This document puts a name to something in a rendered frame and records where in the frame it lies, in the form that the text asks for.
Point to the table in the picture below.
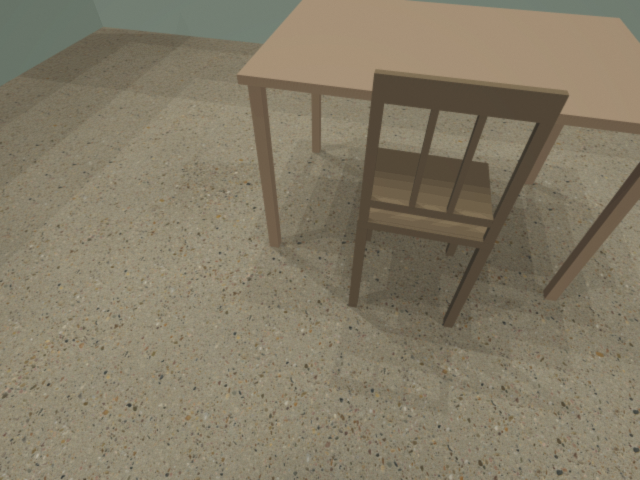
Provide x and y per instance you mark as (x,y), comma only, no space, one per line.
(332,47)

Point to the chair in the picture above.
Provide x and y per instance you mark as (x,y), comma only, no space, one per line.
(440,198)

